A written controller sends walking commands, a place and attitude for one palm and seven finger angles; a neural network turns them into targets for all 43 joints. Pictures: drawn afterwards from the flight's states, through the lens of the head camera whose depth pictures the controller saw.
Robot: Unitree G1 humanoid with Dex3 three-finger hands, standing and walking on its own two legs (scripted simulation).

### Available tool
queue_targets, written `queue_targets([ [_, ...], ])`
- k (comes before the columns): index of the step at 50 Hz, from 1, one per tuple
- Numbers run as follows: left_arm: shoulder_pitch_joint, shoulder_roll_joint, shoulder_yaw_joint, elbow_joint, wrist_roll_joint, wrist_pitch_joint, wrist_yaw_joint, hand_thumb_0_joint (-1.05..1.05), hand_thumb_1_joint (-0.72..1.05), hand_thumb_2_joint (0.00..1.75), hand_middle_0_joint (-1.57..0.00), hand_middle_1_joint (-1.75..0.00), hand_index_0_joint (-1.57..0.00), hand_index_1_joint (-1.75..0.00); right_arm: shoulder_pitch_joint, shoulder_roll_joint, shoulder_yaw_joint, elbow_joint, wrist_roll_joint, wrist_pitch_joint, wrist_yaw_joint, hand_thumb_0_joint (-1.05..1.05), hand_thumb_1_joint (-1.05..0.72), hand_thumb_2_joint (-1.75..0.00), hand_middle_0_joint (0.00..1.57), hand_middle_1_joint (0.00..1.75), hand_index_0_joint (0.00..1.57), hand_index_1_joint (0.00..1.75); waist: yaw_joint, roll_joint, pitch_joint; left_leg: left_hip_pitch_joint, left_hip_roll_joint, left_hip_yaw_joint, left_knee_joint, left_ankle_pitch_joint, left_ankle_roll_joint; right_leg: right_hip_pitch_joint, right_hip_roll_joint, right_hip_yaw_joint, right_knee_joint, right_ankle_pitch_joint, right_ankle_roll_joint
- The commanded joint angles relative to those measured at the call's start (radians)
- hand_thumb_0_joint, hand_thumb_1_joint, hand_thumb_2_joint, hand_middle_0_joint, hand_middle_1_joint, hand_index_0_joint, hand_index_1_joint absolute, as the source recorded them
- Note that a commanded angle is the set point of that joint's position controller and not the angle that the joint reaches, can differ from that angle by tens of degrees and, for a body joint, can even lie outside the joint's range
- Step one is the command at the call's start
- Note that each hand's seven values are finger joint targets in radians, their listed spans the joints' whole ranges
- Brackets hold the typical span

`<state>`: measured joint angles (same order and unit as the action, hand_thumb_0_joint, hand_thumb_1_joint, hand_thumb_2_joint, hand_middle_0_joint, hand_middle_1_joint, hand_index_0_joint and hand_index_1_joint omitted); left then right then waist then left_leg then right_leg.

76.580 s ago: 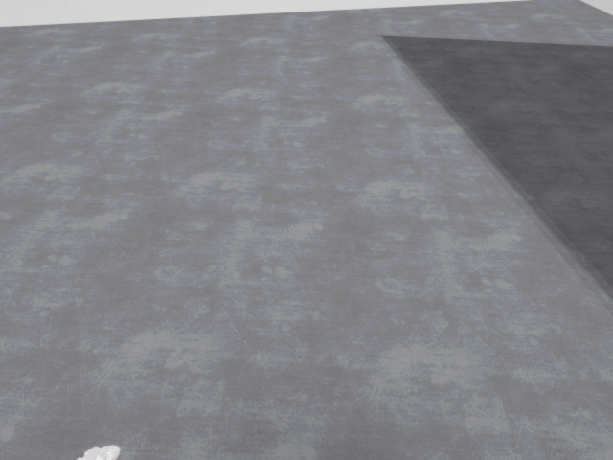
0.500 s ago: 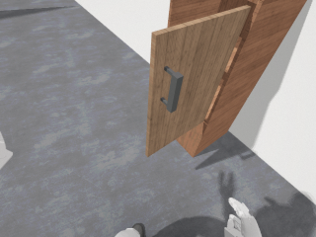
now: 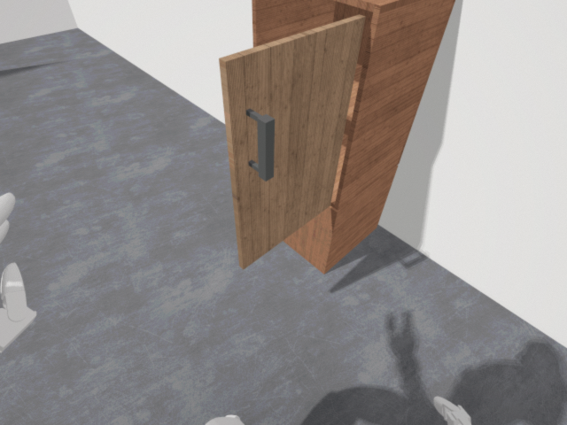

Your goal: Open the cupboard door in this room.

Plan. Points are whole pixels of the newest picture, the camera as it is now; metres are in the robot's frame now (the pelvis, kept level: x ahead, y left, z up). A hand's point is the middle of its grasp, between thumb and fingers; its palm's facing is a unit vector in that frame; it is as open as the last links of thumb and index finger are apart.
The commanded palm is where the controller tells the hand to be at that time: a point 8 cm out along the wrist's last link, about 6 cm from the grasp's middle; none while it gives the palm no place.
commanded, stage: stop stepping back and stand still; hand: left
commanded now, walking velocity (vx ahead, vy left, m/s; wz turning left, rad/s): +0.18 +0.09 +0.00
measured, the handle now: (259, 145) +0.61 +0.09 +0.08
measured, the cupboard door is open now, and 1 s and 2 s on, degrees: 90 90 90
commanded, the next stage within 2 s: let the arm hang, fingers relaxed in 0.46 s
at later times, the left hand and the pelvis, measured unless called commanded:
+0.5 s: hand out of the picture +0.16 +0.30 +0.16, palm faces +0.49 -0.75 -0.45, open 7.4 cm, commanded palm +0.10 +0.33 +0.18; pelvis -0.02 +0.02 -0.01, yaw +2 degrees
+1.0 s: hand out of the picture -0.04 +0.24 -0.17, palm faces +0.11 -0.97 -0.22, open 7.0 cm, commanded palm none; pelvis -0.03 +0.04 +0.00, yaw +5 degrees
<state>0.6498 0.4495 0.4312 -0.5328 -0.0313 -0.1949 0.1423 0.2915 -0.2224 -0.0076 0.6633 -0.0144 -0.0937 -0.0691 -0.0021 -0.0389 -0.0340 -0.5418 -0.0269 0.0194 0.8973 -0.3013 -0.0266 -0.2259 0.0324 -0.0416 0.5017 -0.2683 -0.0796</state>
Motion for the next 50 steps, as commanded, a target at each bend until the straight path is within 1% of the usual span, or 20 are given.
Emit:
queue_targets([
  [1,-0.259,0.147,0.080,-0.028,0.012,-0.062,0.030,0.00,0.90,0.90,-0.20,-0.30,-0.20,-0.30,-0.138,-0.115,-0.040,-0.135,0.007,-0.087,-0.035,0.00,-0.90,-0.90,0.20,0.30,0.20,0.30,-0.023,-0.032,0.076,0.077,0.079,0.004,-0.023,-0.019,0.019,-0.167,-0.273,0.246,-0.313,-0.293,-0.039],
  [4,-0.266,0.125,0.058,-0.028,0.030,-0.068,0.042,0.00,0.90,0.90,-0.20,-0.30,-0.20,-0.30,-0.135,-0.106,-0.037,-0.128,0.000,-0.115,-0.045,0.00,-0.90,-0.90,0.20,0.30,0.20,0.30,0.008,-0.053,0.056,0.162,0.056,0.061,-0.252,-0.079,0.051,-0.068,-0.274,0.269,-0.268,-0.226,-0.055],
  [7,-0.238,0.143,0.083,-0.099,0.022,-0.071,0.052,0.00,0.90,0.90,-0.20,-0.30,-0.20,-0.30,-0.118,-0.103,-0.038,-0.136,0.001,-0.126,-0.040,0.00,-0.90,-0.90,0.20,0.30,0.20,0.30,0.005,-0.038,0.001,0.296,0.053,0.055,-0.484,-0.016,0.068,0.011,-0.210,0.210,-0.153,-0.070,-0.004],
  [10,-0.202,0.157,0.112,-0.171,0.007,-0.083,0.045,0.00,0.90,0.90,-0.20,-0.30,-0.20,-0.30,-0.133,-0.137,-0.054,-0.170,0.014,-0.120,-0.027,0.00,-0.90,-0.90,0.20,0.30,0.20,0.30,0.010,0.089,-0.069,0.402,0.175,-0.080,-0.476,0.325,0.088,0.020,-0.089,0.089,0.032,0.187,0.060],
  [11,-0.148,0.176,0.140,-0.144,0.012,-0.080,0.039,0.00,0.90,0.90,-0.20,-0.30,-0.20,-0.30,-0.122,-0.117,-0.045,-0.150,0.013,-0.118,-0.024,0.00,-0.90,-0.90,0.20,0.30,0.20,0.30,0.004,0.202,-0.075,0.389,0.181,-0.071,-0.501,0.276,0.094,-0.012,-0.075,0.055,0.054,0.132,0.069],
  [12,-0.150,0.134,0.107,-0.158,0.012,-0.076,0.035,0.00,0.90,0.90,-0.20,-0.30,-0.20,-0.30,-0.130,-0.101,-0.033,-0.161,0.015,-0.114,-0.018,0.00,-0.90,-0.90,0.20,0.30,0.20,0.30,-0.001,0.228,-0.025,0.312,0.196,-0.095,-0.531,0.214,0.099,0.003,-0.051,0.012,0.067,0.082,0.078],
  [15,-0.167,0.129,0.111,-0.107,0.008,-0.068,0.035,0.00,0.90,0.90,-0.20,-0.30,-0.20,-0.30,-0.141,-0.109,-0.031,-0.160,0.018,-0.112,-0.014,0.00,-0.90,-0.90,0.20,0.30,0.20,0.30,-0.004,0.142,0.045,0.185,0.207,-0.095,-0.550,0.031,0.095,0.035,-0.034,0.003,0.028,0.016,0.078],
  [22,-0.200,0.117,0.082,-0.091,-0.006,-0.052,0.029,0.00,0.90,0.90,-0.20,-0.30,-0.20,-0.30,-0.143,-0.087,-0.023,-0.164,0.010,-0.095,-0.009,0.00,-0.90,-0.90,0.20,0.30,0.20,0.30,-0.017,-0.007,0.031,0.224,0.075,0.022,-0.350,-0.074,0.051,-0.059,-0.162,0.219,-0.167,-0.153,0.008],
  [27,-0.200,0.133,0.102,-0.139,-0.002,-0.052,0.031,0.00,0.90,0.90,-0.20,-0.30,-0.20,-0.30,-0.162,-0.088,-0.019,-0.173,0.010,-0.091,-0.013,0.00,-0.90,-0.90,0.20,0.30,0.20,0.30,-0.008,0.087,-0.006,0.300,0.104,-0.018,-0.455,0.127,0.050,-0.003,-0.113,0.106,-0.082,0.104,0.049],
  [28,-0.225,-0.079,-0.319,0.656,0.085,0.115,-0.122,0.00,0.90,0.90,-0.20,-0.30,-0.20,-0.30,-0.164,-0.252,-0.082,0.078,0.002,-0.088,0.081,0.00,-0.90,-0.90,0.20,0.30,0.20,0.30,-0.051,0.121,0.023,0.210,0.141,-0.062,-0.304,0.346,0.063,-0.102,-0.165,0.017,0.121,0.302,0.047],
  [30,-0.207,-0.159,-0.321,0.719,0.064,0.202,-0.144,0.00,0.90,0.90,-0.20,-0.30,-0.20,-0.30,-0.111,-0.167,-0.061,0.046,-0.003,0.011,0.071,0.00,-0.90,-0.90,0.20,0.30,0.20,0.30,-0.009,0.144,-0.025,0.149,0.199,-0.117,-0.401,0.314,0.103,-0.075,-0.097,-0.010,0.191,0.103,0.067],
  [32,-0.279,-0.136,-0.327,0.809,0.069,0.200,-0.147,0.00,0.90,0.90,-0.20,-0.30,-0.20,-0.30,-0.132,-0.180,-0.048,0.037,-0.019,0.032,0.065,0.00,-0.90,-0.90,0.20,0.30,0.20,0.30,0.007,0.037,-0.013,0.096,0.221,-0.200,-0.448,0.310,0.138,-0.017,-0.077,-0.003,0.188,0.037,0.068],
  [34,-0.317,-0.091,-0.329,0.943,0.072,0.189,-0.142,0.00,0.90,0.90,-0.20,-0.30,-0.20,-0.30,-0.148,-0.178,-0.044,0.060,-0.020,0.046,0.064,0.00,-0.90,-0.90,0.20,0.30,0.20,0.30,0.022,-0.123,-0.050,0.127,0.150,-0.123,-0.384,0.301,0.093,0.068,-0.133,0.045,0.065,0.205,0.049],
  [36,-0.383,-0.035,-0.339,1.080,0.068,0.184,-0.136,0.00,0.90,0.90,-0.20,-0.30,-0.20,-0.30,-0.123,-0.153,-0.041,0.100,-0.013,0.071,0.064,0.00,-0.90,-0.90,0.20,0.30,0.20,0.30,-0.006,-0.202,-0.053,0.221,0.055,-0.022,-0.303,0.169,0.049,0.026,-0.238,0.125,-0.046,0.289,-0.012],
  [38,-0.428,-0.036,-0.360,1.201,0.059,0.184,-0.129,0.00,0.90,0.90,-0.20,-0.30,-0.20,-0.30,-0.101,-0.120,-0.030,0.159,-0.017,0.089,0.062,0.00,-0.90,-0.90,0.20,0.30,0.20,0.30,-0.020,-0.091,-0.047,0.284,0.054,-0.004,-0.321,0.135,0.040,0.016,-0.255,0.122,-0.059,0.353,-0.028],
  [40,-0.455,-0.069,-0.378,1.304,0.049,0.185,-0.124,0.00,0.90,0.90,-0.20,-0.30,-0.20,-0.30,-0.091,-0.107,-0.019,0.217,-0.017,0.091,0.059,0.00,-0.90,-0.90,0.20,0.30,0.20,0.30,-0.025,0.100,-0.048,0.332,0.092,-0.044,-0.421,0.260,0.040,0.019,-0.186,0.067,-0.029,0.247,0.015],
  [43,-0.408,-0.124,-0.376,1.428,0.046,0.190,-0.119,0.00,0.90,0.90,-0.20,-0.30,-0.20,-0.30,-0.102,-0.102,-0.017,0.274,-0.016,0.091,0.050,0.00,-0.90,-0.90,0.20,0.30,0.20,0.30,0.004,0.204,-0.015,0.281,0.131,-0.089,-0.497,0.228,0.053,0.090,-0.143,0.036,-0.079,0.140,0.045],
  [45,-0.405,-0.120,-0.382,1.488,0.042,0.191,-0.121,0.00,0.90,0.90,-0.20,-0.30,-0.20,-0.30,-0.087,-0.093,-0.016,0.310,-0.014,0.096,0.048,0.00,-0.90,-0.90,0.20,0.30,0.20,0.30,0.006,0.220,0.024,0.258,0.126,-0.091,-0.531,0.139,0.049,0.093,-0.143,0.039,-0.118,0.087,0.039],
  [47,-0.408,-0.124,-0.387,1.532,0.041,0.189,-0.121,0.00,0.90,0.90,-0.20,-0.30,-0.20,-0.30,-0.055,-0.087,-0.019,0.340,-0.010,0.100,0.047,0.00,-0.90,-0.90,0.20,0.30,0.20,0.30,0.000,0.127,0.044,0.269,0.127,-0.091,-0.545,0.104,0.049,0.079,-0.147,0.035,-0.152,0.053,0.037],
  [50,-0.407,-0.118,-0.390,1.584,0.040,0.184,-0.122,0.00,0.90,0.90,-0.20,-0.30,-0.20,-0.30,-0.021,-0.091,-0.023,0.380,-0.008,0.098,0.045,0.00,-0.90,-0.90,0.20,0.30,0.20,0.30,-0.004,0.101,0.044,0.299,0.128,-0.086,-0.559,0.105,0.052,0.072,-0.151,0.034,-0.169,0.049,0.035],
])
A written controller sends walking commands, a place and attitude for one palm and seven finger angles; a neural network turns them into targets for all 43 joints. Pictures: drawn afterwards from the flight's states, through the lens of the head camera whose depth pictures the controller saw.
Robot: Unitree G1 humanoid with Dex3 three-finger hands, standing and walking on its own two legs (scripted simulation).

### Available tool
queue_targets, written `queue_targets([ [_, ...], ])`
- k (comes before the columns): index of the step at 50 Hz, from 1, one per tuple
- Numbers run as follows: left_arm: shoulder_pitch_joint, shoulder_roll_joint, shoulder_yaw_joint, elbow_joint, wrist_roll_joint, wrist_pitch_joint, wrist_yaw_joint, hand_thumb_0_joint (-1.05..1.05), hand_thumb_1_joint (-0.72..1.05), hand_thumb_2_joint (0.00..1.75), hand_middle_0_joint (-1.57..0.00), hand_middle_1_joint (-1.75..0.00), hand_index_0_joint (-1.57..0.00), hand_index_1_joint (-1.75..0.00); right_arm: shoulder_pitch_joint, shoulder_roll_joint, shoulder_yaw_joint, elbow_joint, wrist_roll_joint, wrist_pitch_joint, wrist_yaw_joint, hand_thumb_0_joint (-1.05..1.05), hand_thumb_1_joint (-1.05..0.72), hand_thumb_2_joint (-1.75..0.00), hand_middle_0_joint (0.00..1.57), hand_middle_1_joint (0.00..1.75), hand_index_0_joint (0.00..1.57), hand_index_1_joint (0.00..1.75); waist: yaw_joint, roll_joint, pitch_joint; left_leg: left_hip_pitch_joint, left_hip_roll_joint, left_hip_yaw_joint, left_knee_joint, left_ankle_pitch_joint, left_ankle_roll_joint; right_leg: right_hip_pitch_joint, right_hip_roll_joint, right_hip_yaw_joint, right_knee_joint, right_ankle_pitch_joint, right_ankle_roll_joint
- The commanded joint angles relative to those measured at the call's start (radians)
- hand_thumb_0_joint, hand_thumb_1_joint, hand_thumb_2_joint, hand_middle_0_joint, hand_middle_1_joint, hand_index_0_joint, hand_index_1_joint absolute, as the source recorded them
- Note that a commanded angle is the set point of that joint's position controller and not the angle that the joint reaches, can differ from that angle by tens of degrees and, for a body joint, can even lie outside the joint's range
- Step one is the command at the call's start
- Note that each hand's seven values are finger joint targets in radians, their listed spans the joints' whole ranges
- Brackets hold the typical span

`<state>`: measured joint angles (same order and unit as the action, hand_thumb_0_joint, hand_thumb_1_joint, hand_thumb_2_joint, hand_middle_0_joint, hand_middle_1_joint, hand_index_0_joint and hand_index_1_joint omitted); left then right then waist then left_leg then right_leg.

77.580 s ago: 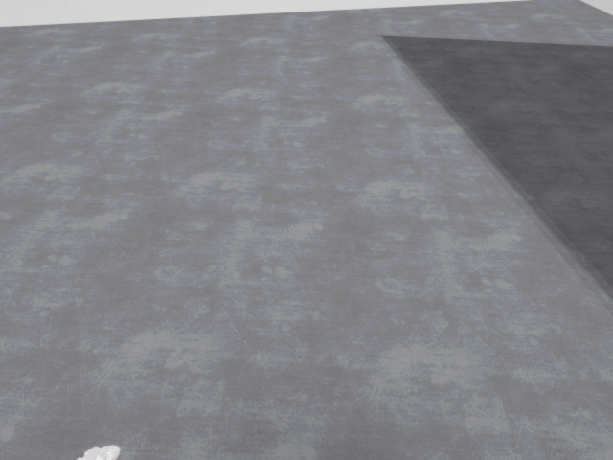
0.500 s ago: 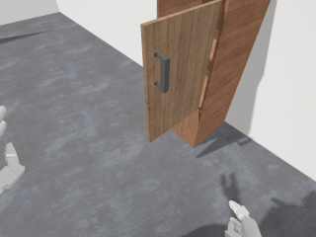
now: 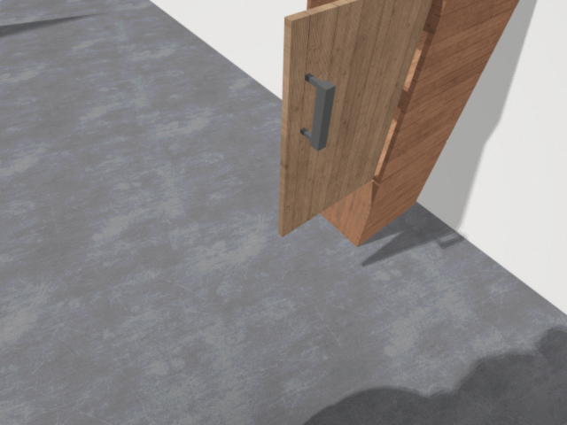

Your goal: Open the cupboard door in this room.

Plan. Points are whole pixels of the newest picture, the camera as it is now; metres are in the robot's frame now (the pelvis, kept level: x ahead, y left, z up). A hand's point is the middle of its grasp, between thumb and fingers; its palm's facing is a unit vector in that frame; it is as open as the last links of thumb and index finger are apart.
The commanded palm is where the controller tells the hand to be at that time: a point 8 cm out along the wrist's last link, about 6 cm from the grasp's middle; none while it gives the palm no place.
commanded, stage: let the arm hang, fingers relaxed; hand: left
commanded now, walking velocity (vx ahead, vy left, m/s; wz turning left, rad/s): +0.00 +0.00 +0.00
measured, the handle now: (314, 112) +0.64 -0.01 +0.07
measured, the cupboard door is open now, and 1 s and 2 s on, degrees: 90 90 90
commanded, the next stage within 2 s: look to check the result in 0.66 s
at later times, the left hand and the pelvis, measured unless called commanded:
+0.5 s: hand out of the picture +0.04 +0.20 -0.16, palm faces +0.00 -0.97 -0.25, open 7.4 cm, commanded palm none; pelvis +0.00 +0.00 +0.00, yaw -1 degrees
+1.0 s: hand out of the picture +0.07 +0.23 -0.15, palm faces -0.01 -0.94 -0.34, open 7.4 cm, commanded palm none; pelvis +0.01 -0.01 +0.01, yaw -1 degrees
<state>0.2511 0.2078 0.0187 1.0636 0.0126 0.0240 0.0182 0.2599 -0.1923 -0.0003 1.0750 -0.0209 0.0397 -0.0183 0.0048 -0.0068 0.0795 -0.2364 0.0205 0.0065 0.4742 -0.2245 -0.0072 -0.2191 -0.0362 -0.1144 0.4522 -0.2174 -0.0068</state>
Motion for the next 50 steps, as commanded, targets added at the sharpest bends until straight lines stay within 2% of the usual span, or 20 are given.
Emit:
queue_targets([
  [1,-0.004,0.125,0.021,-0.001,-0.005,-0.035,0.003,0.00,0.90,0.90,-0.20,-0.30,-0.20,-0.30,0.014,-0.122,-0.031,-0.023,0.000,-0.034,-0.006,0.00,-0.90,-0.90,0.20,0.30,0.20,0.30,-0.008,0.057,-0.058,-0.006,0.081,-0.068,-0.135,0.023,0.031,0.062,-0.081,0.102,-0.125,-0.012,-0.038],
  [6,0.002,0.130,0.021,0.040,-0.005,-0.036,0.005,0.00,0.90,0.90,-0.20,-0.30,-0.20,-0.30,0.036,-0.118,-0.032,0.006,0.002,-0.038,-0.008,0.00,-0.90,-0.90,0.20,0.30,0.20,0.30,-0.009,0.018,-0.052,0.008,0.081,-0.062,-0.150,0.026,0.035,0.055,-0.084,0.102,-0.130,-0.025,-0.037],
  [9,0.002,0.127,0.021,0.052,-0.003,-0.034,0.006,0.00,0.90,0.90,-0.20,-0.30,-0.20,-0.30,0.039,-0.112,-0.033,0.020,-0.001,-0.036,-0.008,0.00,-0.90,-0.90,0.20,0.30,0.20,0.30,-0.012,-0.010,-0.020,0.006,0.077,-0.056,-0.157,0.003,0.034,0.024,-0.085,0.107,-0.137,-0.057,-0.034],
  [15,-0.008,0.129,0.025,0.053,-0.001,-0.032,0.008,0.00,0.90,0.90,-0.20,-0.30,-0.20,-0.30,0.029,-0.108,-0.033,0.030,-0.003,-0.038,-0.006,0.00,-0.90,-0.90,0.20,0.30,0.20,0.30,-0.010,0.012,0.008,-0.014,0.077,-0.061,-0.176,-0.034,0.034,0.008,-0.082,0.112,-0.132,-0.078,-0.031],
  [18,-0.019,0.140,0.029,0.047,0.000,-0.035,0.007,0.00,0.90,0.90,-0.20,-0.30,-0.20,-0.30,0.021,-0.112,-0.034,0.028,-0.003,-0.040,-0.004,0.00,-0.90,-0.90,0.20,0.30,0.20,0.30,-0.008,-0.001,0.004,-0.016,0.074,-0.059,-0.175,-0.029,0.034,0.014,-0.086,0.116,-0.136,-0.085,-0.031],
  [22,-0.034,0.149,0.033,0.042,0.000,-0.042,0.007,0.00,0.90,0.90,-0.20,-0.30,-0.20,-0.30,0.003,-0.123,-0.035,0.027,-0.003,-0.045,-0.004,0.00,-0.90,-0.90,0.20,0.30,0.20,0.30,-0.009,0.009,-0.027,0.012,0.077,-0.057,-0.165,0.042,0.032,0.031,-0.091,0.118,-0.134,-0.034,-0.034],
  [28,-0.069,0.171,0.037,0.034,0.000,-0.046,0.005,0.00,0.90,0.90,-0.20,-0.30,-0.20,-0.30,-0.033,-0.153,-0.038,0.024,-0.003,-0.049,-0.004,0.00,-0.90,-0.90,0.20,0.30,0.20,0.30,-0.006,0.030,-0.020,0.016,0.082,-0.064,-0.179,0.061,0.028,0.047,-0.090,0.122,-0.140,-0.004,-0.035],
  [30,-0.078,0.182,0.039,0.034,-0.001,-0.048,0.003,0.00,0.90,0.90,-0.20,-0.30,-0.20,-0.30,-0.041,-0.168,-0.039,0.023,-0.003,-0.051,-0.004,0.00,-0.90,-0.90,0.20,0.30,0.20,0.30,-0.008,0.036,-0.038,0.029,0.085,-0.063,-0.181,0.069,0.028,0.056,-0.092,0.123,-0.145,0.004,-0.036],
  [37,-0.112,0.220,0.042,0.028,-0.001,-0.055,0.001,0.00,0.90,0.90,-0.20,-0.30,-0.20,-0.30,-0.074,-0.207,-0.042,0.019,-0.002,-0.052,-0.002,0.00,-0.90,-0.90,0.20,0.30,0.20,0.30,-0.011,0.009,-0.061,0.057,0.089,-0.059,-0.175,0.108,0.026,0.078,-0.102,0.128,-0.166,0.033,-0.040],
  [39,-0.122,0.232,0.041,0.027,-0.002,-0.055,0.000,0.00,0.90,0.90,-0.20,-0.30,-0.20,-0.30,-0.083,-0.219,-0.041,0.019,-0.002,-0.051,-0.001,0.00,-0.90,-0.90,0.20,0.30,0.20,0.30,-0.010,0.009,-0.051,0.058,0.088,-0.062,-0.180,0.101,0.024,0.073,-0.102,0.132,-0.175,0.017,-0.040],
  [42,-0.134,0.248,0.040,0.028,-0.002,-0.057,-0.001,0.00,0.90,0.90,-0.20,-0.30,-0.20,-0.30,-0.100,-0.237,-0.042,0.017,-0.001,-0.051,0.000,0.00,-0.90,-0.90,0.20,0.30,0.20,0.30,-0.012,0.031,-0.070,0.077,0.094,-0.061,-0.180,0.125,0.024,0.084,-0.104,0.133,-0.174,0.057,-0.041],
  [48,-0.152,0.274,0.037,0.028,-0.003,-0.057,-0.003,0.00,0.90,0.90,-0.20,-0.30,-0.20,-0.30,-0.121,-0.265,-0.040,0.016,-0.001,-0.049,0.004,0.00,-0.90,-0.90,0.20,0.30,0.20,0.30,-0.012,0.000,-0.074,0.091,0.095,-0.062,-0.186,0.118,0.022,0.088,-0.106,0.138,-0.193,0.039,-0.039],
  [50,-0.159,0.278,0.036,0.029,-0.004,-0.059,-0.003,0.00,0.90,0.90,-0.20,-0.30,-0.20,-0.30,-0.130,-0.275,-0.040,0.016,-0.001,-0.050,0.003,0.00,-0.90,-0.90,0.20,0.30,0.20,0.30,-0.013,0.014,-0.080,0.100,0.098,-0.063,-0.189,0.134,0.022,0.093,-0.107,0.139,-0.191,0.072,-0.039],
])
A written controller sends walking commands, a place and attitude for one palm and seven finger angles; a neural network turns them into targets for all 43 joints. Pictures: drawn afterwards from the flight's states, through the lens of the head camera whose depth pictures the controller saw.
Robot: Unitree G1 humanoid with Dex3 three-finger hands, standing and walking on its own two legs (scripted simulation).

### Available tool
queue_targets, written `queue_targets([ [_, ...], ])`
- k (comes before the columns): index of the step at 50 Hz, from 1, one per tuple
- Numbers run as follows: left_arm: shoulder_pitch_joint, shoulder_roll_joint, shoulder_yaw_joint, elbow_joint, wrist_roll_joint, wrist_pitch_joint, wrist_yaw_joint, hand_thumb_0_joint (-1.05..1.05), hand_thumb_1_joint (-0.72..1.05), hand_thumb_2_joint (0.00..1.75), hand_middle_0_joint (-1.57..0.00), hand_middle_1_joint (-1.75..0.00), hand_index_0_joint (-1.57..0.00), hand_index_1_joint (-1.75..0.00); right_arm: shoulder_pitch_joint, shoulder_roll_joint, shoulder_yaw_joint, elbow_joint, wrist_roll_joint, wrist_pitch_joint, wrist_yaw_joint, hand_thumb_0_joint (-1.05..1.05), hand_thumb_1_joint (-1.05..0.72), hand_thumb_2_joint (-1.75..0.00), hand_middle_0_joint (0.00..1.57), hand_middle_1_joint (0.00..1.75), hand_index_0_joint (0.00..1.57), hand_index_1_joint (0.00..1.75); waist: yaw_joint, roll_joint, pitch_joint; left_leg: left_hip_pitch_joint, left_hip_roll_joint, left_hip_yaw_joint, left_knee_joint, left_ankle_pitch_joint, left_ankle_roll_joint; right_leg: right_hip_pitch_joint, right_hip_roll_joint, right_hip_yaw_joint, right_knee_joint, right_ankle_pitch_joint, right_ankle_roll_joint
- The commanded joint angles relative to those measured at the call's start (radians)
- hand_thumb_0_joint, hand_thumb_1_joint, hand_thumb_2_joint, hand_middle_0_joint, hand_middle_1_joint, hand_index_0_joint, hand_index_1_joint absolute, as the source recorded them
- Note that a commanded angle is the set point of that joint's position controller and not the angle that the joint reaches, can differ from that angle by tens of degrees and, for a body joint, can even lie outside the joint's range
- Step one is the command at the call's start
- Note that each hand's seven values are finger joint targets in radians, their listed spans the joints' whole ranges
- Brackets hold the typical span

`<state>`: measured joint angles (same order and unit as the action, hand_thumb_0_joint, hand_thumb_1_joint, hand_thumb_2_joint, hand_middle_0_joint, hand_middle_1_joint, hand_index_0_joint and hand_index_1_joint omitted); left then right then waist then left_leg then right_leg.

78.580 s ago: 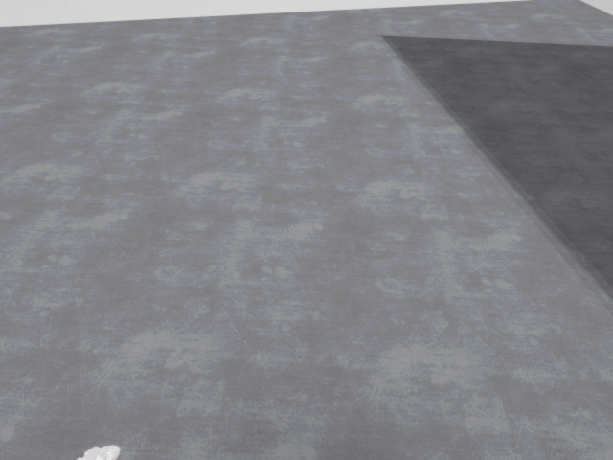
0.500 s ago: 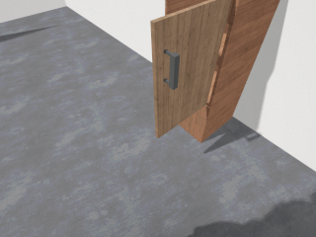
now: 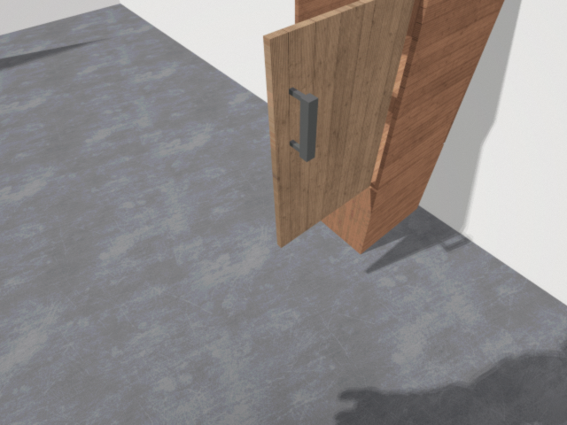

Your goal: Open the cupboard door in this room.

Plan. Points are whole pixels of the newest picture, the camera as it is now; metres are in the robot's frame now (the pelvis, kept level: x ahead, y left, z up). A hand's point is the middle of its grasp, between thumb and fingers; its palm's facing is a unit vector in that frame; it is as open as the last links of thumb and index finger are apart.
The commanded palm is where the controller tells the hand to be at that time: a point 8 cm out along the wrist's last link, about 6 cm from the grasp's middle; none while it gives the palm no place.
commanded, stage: look to check the result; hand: left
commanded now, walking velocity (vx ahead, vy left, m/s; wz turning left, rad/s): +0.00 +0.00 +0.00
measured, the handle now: (301, 124) +0.64 +0.00 +0.07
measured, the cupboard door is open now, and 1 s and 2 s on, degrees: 90 90 90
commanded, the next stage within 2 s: stand and wait in 0.24 s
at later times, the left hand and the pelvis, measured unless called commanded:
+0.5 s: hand out of the picture +0.10 +0.23 -0.16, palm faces -0.01 -0.94 -0.33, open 7.4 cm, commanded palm none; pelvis +0.02 -0.01 +0.00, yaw +0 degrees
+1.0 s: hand out of the picture +0.08 +0.22 -0.16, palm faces -0.01 -0.95 -0.30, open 7.4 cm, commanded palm none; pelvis +0.03 +0.00 +0.00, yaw +0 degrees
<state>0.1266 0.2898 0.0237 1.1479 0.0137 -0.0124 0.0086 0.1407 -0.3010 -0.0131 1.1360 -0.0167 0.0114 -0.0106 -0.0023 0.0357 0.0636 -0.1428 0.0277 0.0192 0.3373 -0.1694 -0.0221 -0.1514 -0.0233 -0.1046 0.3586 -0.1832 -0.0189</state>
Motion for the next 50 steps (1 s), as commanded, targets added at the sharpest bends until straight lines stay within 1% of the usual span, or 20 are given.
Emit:
queue_targets([
  [1,-0.031,0.199,0.032,-0.058,-0.004,-0.023,0.008,0.00,0.90,0.90,-0.20,-0.30,-0.20,-0.30,-0.014,-0.168,-0.027,-0.048,-0.003,-0.021,-0.005,0.00,-0.90,-0.90,0.20,0.30,0.20,0.30,-0.004,-0.035,-0.068,0.012,0.092,-0.076,-0.050,0.084,0.038,0.028,-0.116,0.127,-0.098,0.044,-0.027],
  [3,-0.041,0.204,0.032,-0.057,-0.005,-0.023,0.007,0.00,0.90,0.90,-0.20,-0.30,-0.20,-0.30,-0.019,-0.171,-0.025,-0.046,-0.004,-0.023,-0.005,0.00,-0.90,-0.90,0.20,0.30,0.20,0.30,-0.004,-0.027,-0.073,0.009,0.095,-0.077,-0.055,0.102,0.036,0.044,-0.120,0.123,-0.092,0.078,-0.026],
  [4,-0.043,0.207,0.032,-0.056,-0.005,-0.024,0.007,0.00,0.90,0.90,-0.20,-0.30,-0.20,-0.30,-0.022,-0.174,-0.024,-0.047,-0.003,-0.023,-0.005,0.00,-0.90,-0.90,0.20,0.30,0.20,0.30,-0.005,-0.044,-0.077,0.013,0.096,-0.079,-0.056,0.116,0.036,0.051,-0.120,0.121,-0.089,0.099,-0.025],
  [6,-0.038,0.209,0.032,-0.058,-0.005,-0.025,0.008,0.00,0.90,0.90,-0.20,-0.30,-0.20,-0.30,-0.028,-0.179,-0.025,-0.050,-0.002,-0.022,-0.006,0.00,-0.90,-0.90,0.20,0.30,0.20,0.30,-0.002,-0.047,-0.075,0.021,0.096,-0.074,-0.053,0.115,0.037,0.047,-0.119,0.119,-0.095,0.104,-0.025],
  [9,-0.044,0.214,0.030,-0.058,-0.006,-0.025,0.008,0.00,0.90,0.90,-0.20,-0.30,-0.20,-0.30,-0.031,-0.181,-0.024,-0.049,-0.002,-0.023,-0.005,0.00,-0.90,-0.90,0.20,0.30,0.20,0.30,-0.005,-0.034,-0.093,0.027,0.096,-0.074,-0.054,0.132,0.034,0.067,-0.124,0.119,-0.090,0.133,-0.024],
  [11,-0.040,0.215,0.032,-0.060,-0.005,-0.028,0.010,0.00,0.90,0.90,-0.20,-0.30,-0.20,-0.30,-0.035,-0.182,-0.025,-0.053,-0.001,-0.023,-0.007,0.00,-0.90,-0.90,0.20,0.30,0.20,0.30,-0.003,-0.047,-0.097,0.039,0.096,-0.072,-0.047,0.146,0.035,0.068,-0.123,0.115,-0.091,0.165,-0.023],
  [14,-0.049,0.212,0.029,-0.061,-0.006,-0.026,0.010,0.00,0.90,0.90,-0.20,-0.30,-0.20,-0.30,-0.038,-0.182,-0.023,-0.049,-0.002,-0.023,-0.007,0.00,-0.90,-0.90,0.20,0.30,0.20,0.30,-0.005,-0.026,-0.091,0.034,0.099,-0.071,-0.057,0.155,0.032,0.077,-0.124,0.116,-0.086,0.185,-0.024],
  [16,-0.043,0.214,0.033,-0.062,-0.005,-0.028,0.011,0.00,0.90,0.90,-0.20,-0.30,-0.20,-0.30,-0.036,-0.183,-0.023,-0.052,-0.001,-0.024,-0.008,0.00,-0.90,-0.90,0.20,0.30,0.20,0.30,-0.002,-0.039,-0.099,0.042,0.100,-0.070,-0.053,0.167,0.033,0.085,-0.123,0.111,-0.087,0.203,-0.023],
  [19,-0.042,0.210,0.031,-0.062,-0.006,-0.028,0.012,0.00,0.90,0.90,-0.20,-0.30,-0.20,-0.30,-0.034,-0.176,-0.021,-0.049,-0.002,-0.024,-0.009,0.00,-0.90,-0.90,0.20,0.30,0.20,0.30,-0.004,-0.029,-0.100,0.045,0.100,-0.068,-0.055,0.183,0.031,0.095,-0.126,0.110,-0.084,0.234,-0.023],
  [22,-0.041,0.206,0.030,-0.063,-0.006,-0.027,0.013,0.00,0.90,0.90,-0.20,-0.30,-0.20,-0.30,-0.030,-0.173,-0.022,-0.050,-0.002,-0.022,-0.010,0.00,-0.90,-0.90,0.20,0.30,0.20,0.30,-0.005,-0.042,-0.091,0.043,0.100,-0.068,-0.055,0.177,0.030,0.092,-0.124,0.108,-0.088,0.229,-0.023],
  [24,-0.037,0.200,0.028,-0.063,-0.007,-0.027,0.013,0.00,0.90,0.90,-0.20,-0.30,-0.20,-0.30,-0.031,-0.173,-0.021,-0.050,-0.002,-0.023,-0.011,0.00,-0.90,-0.90,0.20,0.30,0.20,0.30,-0.004,-0.030,-0.092,0.048,0.099,-0.067,-0.055,0.185,0.030,0.093,-0.123,0.111,-0.086,0.239,-0.023],
  [28,-0.033,0.194,0.027,-0.061,-0.007,-0.025,0.012,0.00,0.90,0.90,-0.20,-0.30,-0.20,-0.30,-0.025,-0.164,-0.019,-0.047,-0.002,-0.022,-0.011,0.00,-0.90,-0.90,0.20,0.30,0.20,0.30,-0.004,-0.029,-0.078,0.042,0.099,-0.065,-0.060,0.165,0.029,0.087,-0.121,0.111,-0.094,0.203,-0.022],
  [30,-0.028,0.190,0.027,-0.060,-0.007,-0.025,0.012,0.00,0.90,0.90,-0.20,-0.30,-0.20,-0.30,-0.025,-0.161,-0.019,-0.046,-0.002,-0.023,-0.011,0.00,-0.90,-0.90,0.20,0.30,0.20,0.30,-0.003,-0.025,-0.087,0.050,0.099,-0.068,-0.060,0.177,0.031,0.092,-0.122,0.112,-0.091,0.218,-0.023],
  [31,-0.021,0.191,0.029,-0.061,-0.006,-0.027,0.013,0.00,0.90,0.90,-0.20,-0.30,-0.20,-0.30,-0.019,-0.161,-0.020,-0.049,-0.001,-0.024,-0.013,0.00,-0.90,-0.90,0.20,0.30,0.20,0.30,-0.002,-0.040,-0.097,0.056,0.100,-0.066,-0.054,0.182,0.032,0.095,-0.120,0.109,-0.091,0.229,-0.024],
  [33,-0.024,0.186,0.026,-0.059,-0.007,-0.026,0.013,0.00,0.90,0.90,-0.20,-0.30,-0.20,-0.30,-0.017,-0.155,-0.020,-0.046,-0.001,-0.024,-0.013,0.00,-0.90,-0.90,0.20,0.30,0.20,0.30,-0.004,-0.033,-0.091,0.052,0.100,-0.065,-0.057,0.184,0.031,0.095,-0.121,0.109,-0.088,0.235,-0.023],
  [36,-0.015,0.186,0.027,-0.059,-0.007,-0.026,0.014,0.00,0.90,0.90,-0.20,-0.30,-0.20,-0.30,-0.012,-0.154,-0.020,-0.046,0.000,-0.024,-0.014,0.00,-0.90,-0.90,0.20,0.30,0.20,0.30,-0.002,-0.046,-0.089,0.057,0.099,-0.063,-0.055,0.183,0.032,0.091,-0.119,0.107,-0.091,0.232,-0.022],
  [40,-0.007,0.176,0.025,-0.056,-0.008,-0.025,0.014,0.00,0.90,0.90,-0.20,-0.30,-0.20,-0.30,-0.007,-0.146,-0.020,-0.040,-0.001,-0.025,-0.015,0.00,-0.90,-0.90,0.20,0.30,0.20,0.30,-0.003,-0.025,-0.089,0.057,0.098,-0.062,-0.058,0.181,0.031,0.094,-0.122,0.109,-0.089,0.232,-0.023],
  [43,-0.003,0.173,0.024,-0.055,-0.008,-0.025,0.014,0.00,0.90,0.90,-0.20,-0.30,-0.20,-0.30,-0.001,-0.138,-0.019,-0.038,-0.001,-0.024,-0.014,0.00,-0.90,-0.90,0.20,0.30,0.20,0.30,-0.003,-0.038,-0.079,0.053,0.099,-0.061,-0.059,0.178,0.031,0.090,-0.119,0.108,-0.090,0.230,-0.022],
  [48,0.002,0.166,0.023,-0.054,-0.008,-0.025,0.015,0.00,0.90,0.90,-0.20,-0.30,-0.20,-0.30,0.007,-0.137,-0.019,-0.037,0.000,-0.026,-0.016,0.00,-0.90,-0.90,0.20,0.30,0.20,0.30,-0.004,-0.029,-0.088,0.056,0.100,-0.063,-0.060,0.192,0.033,0.097,-0.119,0.109,-0.086,0.236,-0.024],
  [50,0.006,0.164,0.022,-0.053,-0.008,-0.024,0.014,0.00,0.90,0.90,-0.20,-0.30,-0.20,-0.30,0.003,-0.134,-0.018,-0.034,0.000,-0.026,-0.016,0.00,-0.90,-0.90,0.20,0.30,0.20,0.30,-0.002,-0.027,-0.074,0.053,0.100,-0.063,-0.063,0.181,0.033,0.087,-0.119,0.107,-0.090,0.218,-0.022],
])
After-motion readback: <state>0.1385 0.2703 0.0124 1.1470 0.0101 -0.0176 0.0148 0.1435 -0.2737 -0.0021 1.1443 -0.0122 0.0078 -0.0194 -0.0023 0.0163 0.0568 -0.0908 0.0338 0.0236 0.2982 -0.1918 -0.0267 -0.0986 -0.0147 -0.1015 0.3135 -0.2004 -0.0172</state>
